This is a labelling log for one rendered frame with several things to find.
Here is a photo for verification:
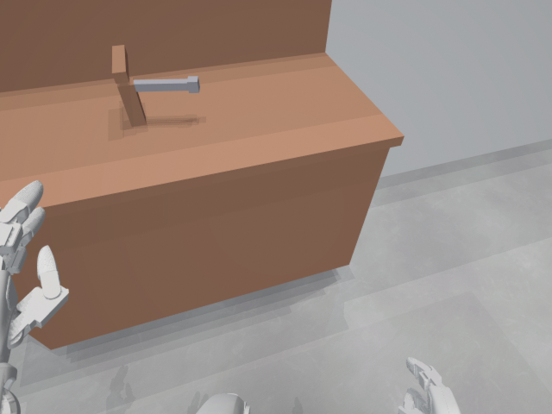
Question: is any left robot hand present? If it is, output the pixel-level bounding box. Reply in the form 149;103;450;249
0;180;69;363

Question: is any robot left thigh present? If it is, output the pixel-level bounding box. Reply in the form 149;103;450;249
196;393;250;414

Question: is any left robot forearm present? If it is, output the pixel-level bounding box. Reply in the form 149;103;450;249
0;363;21;414

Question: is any right robot hand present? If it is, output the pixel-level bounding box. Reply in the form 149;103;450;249
398;357;462;414

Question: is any tap lever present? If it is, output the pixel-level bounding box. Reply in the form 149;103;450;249
134;76;200;93

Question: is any counter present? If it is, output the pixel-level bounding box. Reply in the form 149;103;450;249
0;0;405;350

